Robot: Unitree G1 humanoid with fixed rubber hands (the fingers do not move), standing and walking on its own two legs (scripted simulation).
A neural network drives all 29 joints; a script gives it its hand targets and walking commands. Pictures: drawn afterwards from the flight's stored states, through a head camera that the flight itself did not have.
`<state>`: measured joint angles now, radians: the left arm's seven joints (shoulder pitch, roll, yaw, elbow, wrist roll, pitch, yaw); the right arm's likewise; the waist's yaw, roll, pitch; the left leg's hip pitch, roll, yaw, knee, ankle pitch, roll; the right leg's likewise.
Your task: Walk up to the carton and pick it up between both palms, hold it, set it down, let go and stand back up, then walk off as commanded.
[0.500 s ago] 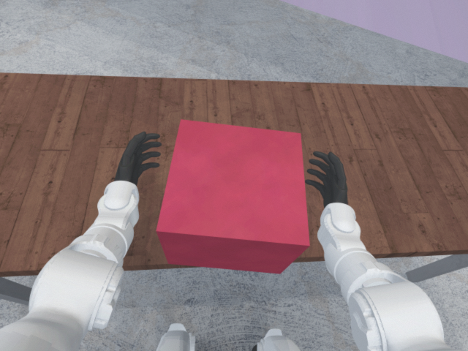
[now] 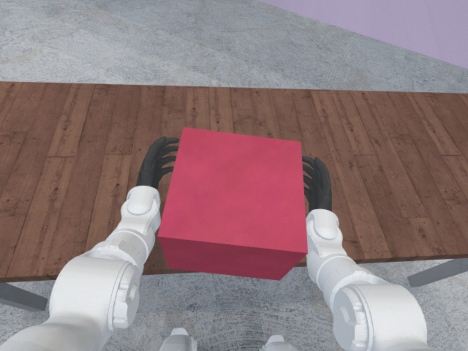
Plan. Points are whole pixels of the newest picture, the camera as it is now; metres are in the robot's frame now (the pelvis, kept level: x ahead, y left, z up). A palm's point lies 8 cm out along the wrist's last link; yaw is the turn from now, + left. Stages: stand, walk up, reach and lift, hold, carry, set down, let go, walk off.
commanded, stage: reach and lift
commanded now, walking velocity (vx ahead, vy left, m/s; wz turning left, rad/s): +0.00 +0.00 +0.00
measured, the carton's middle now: (233, 206) +0.39 +0.00 -0.03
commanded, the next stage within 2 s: none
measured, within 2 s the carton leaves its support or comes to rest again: leaves its support in 1.74 s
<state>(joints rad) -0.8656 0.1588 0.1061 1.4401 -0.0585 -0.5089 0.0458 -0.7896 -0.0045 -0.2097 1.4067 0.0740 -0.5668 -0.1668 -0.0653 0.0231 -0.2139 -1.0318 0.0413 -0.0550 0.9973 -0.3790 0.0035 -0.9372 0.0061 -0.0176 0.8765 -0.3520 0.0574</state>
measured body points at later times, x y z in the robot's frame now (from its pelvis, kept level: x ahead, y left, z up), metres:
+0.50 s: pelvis +0.01 +0.00 +0.02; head +0.13 +0.04 +0.46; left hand +0.43 +0.16 +0.00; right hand +0.39 -0.15 +0.00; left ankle +0.04 +0.10 -0.67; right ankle +0.03 -0.16 -0.67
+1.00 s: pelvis +0.03 -0.01 +0.03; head +0.15 +0.02 +0.47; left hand +0.43 +0.16 +0.00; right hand +0.39 -0.15 +0.00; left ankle +0.04 +0.10 -0.67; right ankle +0.03 -0.16 -0.67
